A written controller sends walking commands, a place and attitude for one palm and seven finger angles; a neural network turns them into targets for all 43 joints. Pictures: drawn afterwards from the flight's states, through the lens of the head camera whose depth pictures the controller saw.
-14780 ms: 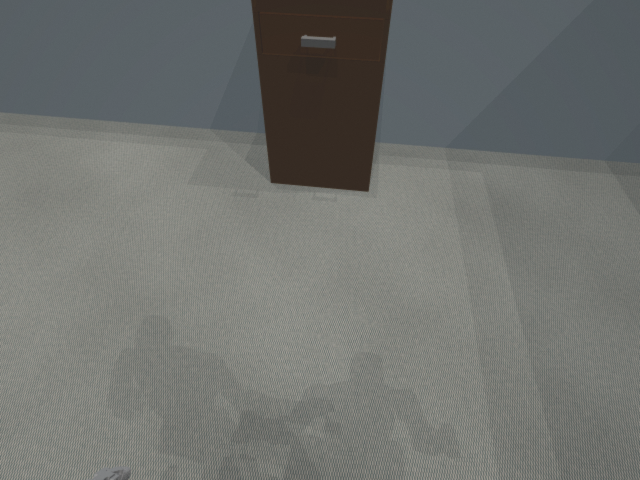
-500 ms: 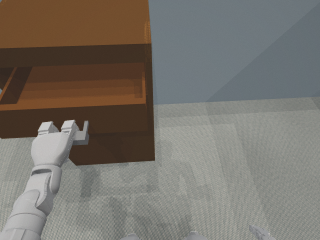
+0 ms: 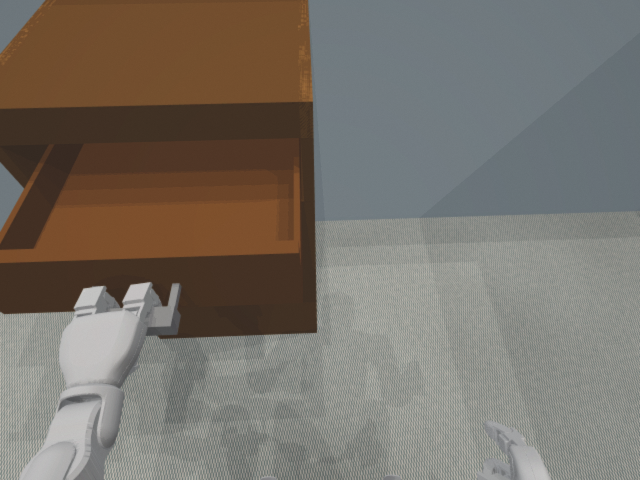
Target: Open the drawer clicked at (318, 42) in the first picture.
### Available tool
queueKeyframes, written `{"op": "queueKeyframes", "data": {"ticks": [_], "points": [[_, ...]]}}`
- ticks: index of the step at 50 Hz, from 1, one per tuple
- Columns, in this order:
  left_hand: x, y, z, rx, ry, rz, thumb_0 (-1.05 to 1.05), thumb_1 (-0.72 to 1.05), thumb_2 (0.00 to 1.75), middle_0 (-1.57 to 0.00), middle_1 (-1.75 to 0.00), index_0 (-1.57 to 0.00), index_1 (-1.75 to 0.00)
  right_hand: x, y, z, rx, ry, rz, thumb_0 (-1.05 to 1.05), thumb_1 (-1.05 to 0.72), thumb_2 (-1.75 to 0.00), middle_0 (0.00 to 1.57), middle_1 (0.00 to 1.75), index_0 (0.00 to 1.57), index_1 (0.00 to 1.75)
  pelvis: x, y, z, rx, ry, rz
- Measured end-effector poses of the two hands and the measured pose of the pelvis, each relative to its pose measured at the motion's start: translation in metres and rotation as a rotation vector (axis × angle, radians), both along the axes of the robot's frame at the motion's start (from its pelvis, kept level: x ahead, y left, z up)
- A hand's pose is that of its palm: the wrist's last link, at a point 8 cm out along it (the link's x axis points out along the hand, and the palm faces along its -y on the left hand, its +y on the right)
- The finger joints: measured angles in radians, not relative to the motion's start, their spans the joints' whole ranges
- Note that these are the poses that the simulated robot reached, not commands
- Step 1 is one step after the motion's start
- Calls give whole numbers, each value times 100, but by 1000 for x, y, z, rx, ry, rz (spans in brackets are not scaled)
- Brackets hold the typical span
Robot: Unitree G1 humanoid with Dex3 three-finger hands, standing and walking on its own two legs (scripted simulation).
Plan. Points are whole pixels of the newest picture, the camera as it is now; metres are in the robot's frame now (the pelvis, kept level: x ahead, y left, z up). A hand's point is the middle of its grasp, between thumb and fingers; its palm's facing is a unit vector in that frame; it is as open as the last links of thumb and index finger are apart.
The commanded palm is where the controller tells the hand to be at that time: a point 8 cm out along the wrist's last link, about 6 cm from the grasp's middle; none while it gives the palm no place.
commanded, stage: pull the drawer open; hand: left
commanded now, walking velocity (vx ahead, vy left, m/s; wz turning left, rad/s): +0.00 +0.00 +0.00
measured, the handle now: (131, 306) +0.33 +0.28 -0.01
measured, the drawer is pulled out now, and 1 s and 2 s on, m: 0.21 0.30 0.30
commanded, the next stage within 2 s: open the thumb to release the handle in 0.86 s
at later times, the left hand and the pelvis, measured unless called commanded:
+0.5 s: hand (110, 421) +0.19 +0.26 -0.02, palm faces -0.02 -0.05 -1.00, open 6.3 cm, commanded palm +0.16 +0.26 +0.02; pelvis +0.00 -0.01 -0.01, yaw +0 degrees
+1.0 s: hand (108, 427) +0.18 +0.26 -0.03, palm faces -0.02 -0.04 -1.00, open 6.3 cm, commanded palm +0.16 +0.26 +0.02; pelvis +0.00 -0.01 -0.01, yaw +0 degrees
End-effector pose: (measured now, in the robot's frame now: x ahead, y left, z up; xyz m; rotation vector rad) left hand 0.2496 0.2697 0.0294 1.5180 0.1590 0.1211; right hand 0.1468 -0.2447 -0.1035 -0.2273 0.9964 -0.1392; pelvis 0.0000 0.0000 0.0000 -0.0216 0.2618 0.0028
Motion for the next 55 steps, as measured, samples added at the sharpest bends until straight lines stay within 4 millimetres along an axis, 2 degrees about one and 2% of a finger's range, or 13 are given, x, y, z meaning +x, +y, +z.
{"op": "queueKeyframes", "data": {"ticks": [15, 28, 37, 47, 55], "points": [[-42, -4, 1, -4, 9, 11, 3, 63, 76, -25, -131, -36, -131, 24, -3, 5, 6, -68, 37, 1, -91, -90, 20, 30, 20, 30, 6, -5, -3, 4, -4, -4], [-86, -10, 1, 6, -1, 34, 3, 62, 79, -26, -129, -37, -133, 37, 4, -2, 19, -95, 101, 1, -91, -90, 20, 30, 20, 30, 1, -10, -11, 9, -8, 9], [-85, -10, 1, 7, 7, 36, 3, 63, 77, -25, -128, -37, -132, 36, 7, 0, 39, -126, 92, 1, -91, -90, 20, 30, 20, 30, -2, -13, -13, 13, -17, -2], [-86, -9, 2, 1, 23, 17, 2, 64, 73, -25, -127, -36, -130, 27, -6, 2, 17, -103, 60, 1, -91, -90, 20, 30, 20, 30, 2, -12, -12, 13, -5, -15], [-82, -7, -3, 24, -55, 46, 1, 62, 76, -31, -130, -38, -131, 26, -9, -15, -18, -53, 84, 1, -91, -90, 20, 30, 20, 30, -2, -9, -20, 7, 15, 14]]}}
